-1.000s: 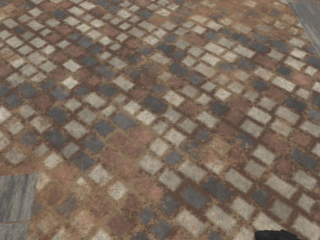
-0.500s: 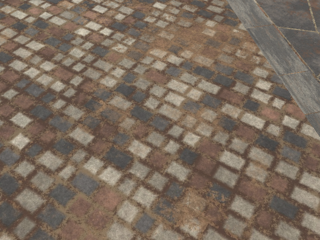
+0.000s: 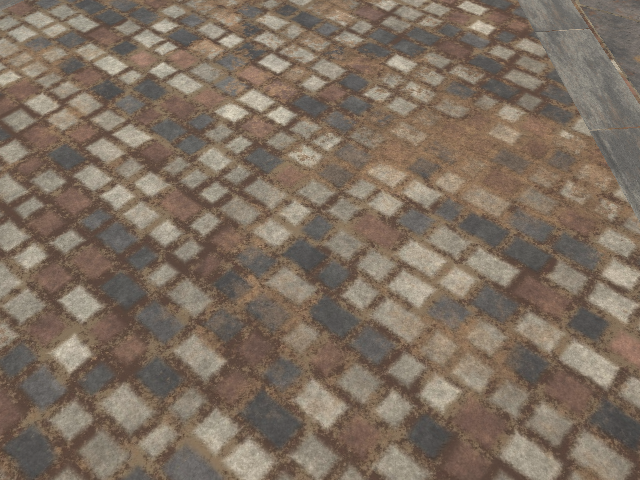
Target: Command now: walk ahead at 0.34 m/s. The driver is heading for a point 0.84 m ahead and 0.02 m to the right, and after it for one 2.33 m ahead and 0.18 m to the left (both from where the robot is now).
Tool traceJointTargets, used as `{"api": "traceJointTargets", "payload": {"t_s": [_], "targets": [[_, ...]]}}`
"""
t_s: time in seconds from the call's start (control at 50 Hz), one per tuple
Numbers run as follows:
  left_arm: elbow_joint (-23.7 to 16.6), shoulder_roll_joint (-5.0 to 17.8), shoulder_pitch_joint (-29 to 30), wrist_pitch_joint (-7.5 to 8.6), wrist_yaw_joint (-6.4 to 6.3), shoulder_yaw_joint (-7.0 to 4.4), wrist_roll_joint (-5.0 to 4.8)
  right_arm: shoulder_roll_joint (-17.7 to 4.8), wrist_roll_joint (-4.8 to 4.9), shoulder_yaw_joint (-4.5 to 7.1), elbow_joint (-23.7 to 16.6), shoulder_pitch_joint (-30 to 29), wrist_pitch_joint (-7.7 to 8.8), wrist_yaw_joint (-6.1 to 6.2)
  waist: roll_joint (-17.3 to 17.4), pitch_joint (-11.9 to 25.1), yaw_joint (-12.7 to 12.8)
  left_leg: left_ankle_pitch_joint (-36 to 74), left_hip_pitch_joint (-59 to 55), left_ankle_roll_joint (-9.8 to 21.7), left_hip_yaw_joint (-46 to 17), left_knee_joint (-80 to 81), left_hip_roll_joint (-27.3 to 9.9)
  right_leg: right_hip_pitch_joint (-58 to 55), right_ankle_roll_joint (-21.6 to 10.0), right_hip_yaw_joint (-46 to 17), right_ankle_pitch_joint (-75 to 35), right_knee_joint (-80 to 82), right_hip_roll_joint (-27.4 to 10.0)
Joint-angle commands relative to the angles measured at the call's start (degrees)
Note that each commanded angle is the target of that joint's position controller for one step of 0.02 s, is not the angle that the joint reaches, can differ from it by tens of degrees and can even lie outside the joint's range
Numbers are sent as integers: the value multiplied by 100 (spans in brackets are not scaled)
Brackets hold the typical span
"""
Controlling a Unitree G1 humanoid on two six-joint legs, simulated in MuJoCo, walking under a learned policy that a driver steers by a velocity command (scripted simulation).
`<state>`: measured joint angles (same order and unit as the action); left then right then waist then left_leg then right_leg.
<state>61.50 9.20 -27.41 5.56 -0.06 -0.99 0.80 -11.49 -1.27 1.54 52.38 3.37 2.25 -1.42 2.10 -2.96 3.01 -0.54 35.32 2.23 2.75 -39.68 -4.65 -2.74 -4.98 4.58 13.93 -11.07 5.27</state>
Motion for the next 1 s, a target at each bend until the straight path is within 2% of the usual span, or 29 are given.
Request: {"api": "traceJointTargets", "payload": {"t_s": [0.02,0.06,0.08,0.1,0.12,0.14,0.16,0.18,0.2,0.22,0.24,0.26,0.3,0.36,0.4,0.44,0.48,0.5,0.52,0.54,0.56,0.62,0.66,0.7,1.0], "targets": [[-51,696,-337,22,-74,-76,43,-152,19,-22,-257,-212,106,65,-681,-223,-93,45,-564,109,284,457,377,268,-396,-448,-4538,-349,-1475],[-43,755,-155,8,-122,-86,65,-311,0,29,-86,265,176,130,-791,-28,-312,-286,-1132,276,209,710,549,90,-337,-505,-5111,-928,-1530],[-44,790,-52,-2,-142,-99,48,-414,-17,80,127,814,234,169,-740,175,-528,-235,-1637,373,196,1059,677,10,-268,-533,-5226,-1505,-1472],[-40,824,31,-14,-145,-107,-24,-496,-73,123,348,1434,332,204,-523,425,-824,674,-2440,461,153,1699,591,205,-134,-407,-4692,-2363,-1268],[-165,697,-84,11,-162,-62,-107,-880,-185,207,518,2136,409,243,-131,1077,-925,3109,-3857,648,-628,1243,-401,1135,12,-301,-2751,-3580,-1021],[-17,73,-1169,-61,-180,44,-364,-1161,-168,265,520,2319,369,212,1047,2094,-542,6104,-5345,1803,-2361,857,-2152,2450,203,-32,2156,-5589,-115],[154,491,-1088,-171,-234,-96,-196,-899,125,191,461,2325,316,131,121,2260,-552,6480,-4951,1846,-2372,926,-2017,2423,218,-867,2334,-5886,-212],[58,472,-745,-241,-202,-111,-114,-831,195,198,351,1618,237,176,445,1747,-448,4483,-4279,1996,-2170,1476,-1878,2785,303,-722,2027,-6059,-292],[-37,506,-153,-283,-174,-118,66,-449,174,89,247,1119,196,204,96,947,-374,3141,-3339,1714,-1865,1986,-1507,2816,344,-719,1623,-5766,-514],[-123,508,199,-336,-130,-158,132,-273,149,18,265,947,189,247,122,544,-267,2753,-2719,1448,-1488,2251,-1204,2621,378,-755,1366,-5345,-637],[-76,366,91,-418,-100,-134,142,-155,112,-34,333,901,175,279,139,453,-95,2641,-2253,1241,-1130,2375,-968,2188,428,-709,1202,-4975,-687],[-2,232,24,-493,-88,-111,122,-144,74,-58,377,954,188,298,105,485,-26,2612,-1982,1120,-900,2402,-833,1816,449,-640,1056,-4672,-652],[106,41,-94,-608,-128,-53,80,-279,27,-53,461,1041,221,286,153,591,68,2237,-1842,1014,-704,2434,-680,1507,484,-515,1023,-4042,-586],[94,181,292,-736,-217,-43,74,-446,0,-33,526,1184,164,272,358,554,-76,242,-1771,948,-880,2662,-646,1470,460,-442,932,-3210,-592],[88,254,511,-770,-221,-33,56,-491,15,-14,556,1227,65,275,444,414,-157,-1390,-1564,884,-1073,2905,-635,1396,427,-403,728,-2870,-601],[141,214,537,-747,-208,-1,58,-491,60,-5,567,1174,-38,290,340,212,-114,-2369,-1284,771,-1197,2986,-625,1146,375,-319,429,-2344,-583],[219,188,455,-682,-217,42,85,-432,97,-10,615,1272,-113,307,84,-20,-100,-2952,-1006,475,-1248,2975,-547,806,275,-440,60,-1488,-683],[218,273,397,-625,-229,53,121,-380,102,-8,646,1377,-132,307,-82,-144,-144,-2940,-984,275,-1223,2860,-440,795,216,-772,36,-1072,-959],[196,473,560,-580,-237,32,73,-255,157,-7,669,1609,-161,293,-487,-339,-400,-2510,-1182,128,-940,2776,-90,1323,110,-1109,463,-907,-1136],[218,334,656,-536,-222,64,5,-198,144,-24,720,1570,-178,286,-723,-423,-397,-1916,-1789,95,-691,2488,74,1982,107,-1199,834,-624,-1166],[214,241,729,-476,-219,100,-11,-153,114,-31,757,1619,-178,275,-799,-324,-469,-1461,-2327,100,-624,2245,98,2280,169,-1241,921,-417,-1193],[204,286,786,-409,-246,90,-52,-190,56,-34,877,1756,-158,263,-571,-175,-534,-1188,-2654,125,-667,2148,27,2235,250,-1117,636,-387,-1101],[237,243,638,-417,-243,92,-44,-146,66,-55,929,1727,-138,275,-342,-175,-459,-1276,-2461,130,-714,2232,-14,1986,219,-1035,372,-517,-1054],[270,203,513,-430,-237,98,-29,-111,79,-70,964,1687,-130,291,-259,-182,-404,-1319,-2353,118,-729,2281,-26,1861,192,-1002,267,-580,-1038],[381,92,265,-433,-251,137,-26,25,86,-119,1222,1839,-138,345,-223,-188,-366,-1033,-2400,105,-732,2189,-50,1706,166,-939,-33,-640,-1019]]}}
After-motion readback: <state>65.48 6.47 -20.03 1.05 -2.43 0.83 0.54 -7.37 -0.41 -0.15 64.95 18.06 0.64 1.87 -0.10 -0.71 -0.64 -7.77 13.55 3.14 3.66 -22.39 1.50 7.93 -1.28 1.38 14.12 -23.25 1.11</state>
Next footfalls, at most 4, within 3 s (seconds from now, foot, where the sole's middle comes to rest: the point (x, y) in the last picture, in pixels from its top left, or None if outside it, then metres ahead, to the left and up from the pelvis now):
0.12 left None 0.23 0.09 -0.78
0.50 right None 0.16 -0.10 -0.78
2.20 right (372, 407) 0.64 -0.03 -0.78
2.70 left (310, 305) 0.89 0.12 -0.78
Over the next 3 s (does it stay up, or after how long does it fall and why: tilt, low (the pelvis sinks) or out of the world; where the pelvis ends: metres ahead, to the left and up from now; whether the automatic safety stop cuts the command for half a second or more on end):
stays up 0.79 0.05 -0.01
